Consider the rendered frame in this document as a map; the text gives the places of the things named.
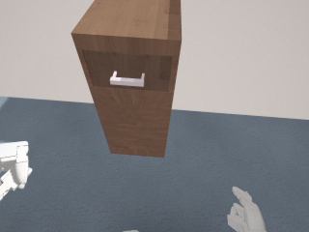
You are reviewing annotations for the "drawer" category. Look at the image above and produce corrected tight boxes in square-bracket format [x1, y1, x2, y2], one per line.
[83, 49, 173, 92]

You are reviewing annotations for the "right robot hand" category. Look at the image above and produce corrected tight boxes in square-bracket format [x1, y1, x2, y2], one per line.
[227, 187, 267, 232]

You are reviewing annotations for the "handle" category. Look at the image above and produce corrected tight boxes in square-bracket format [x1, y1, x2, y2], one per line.
[110, 71, 145, 87]

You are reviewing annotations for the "left robot hand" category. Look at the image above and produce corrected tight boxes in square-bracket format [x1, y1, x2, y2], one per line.
[0, 141, 33, 201]

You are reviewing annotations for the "cabinet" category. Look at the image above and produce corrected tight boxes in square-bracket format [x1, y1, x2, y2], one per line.
[71, 0, 183, 158]

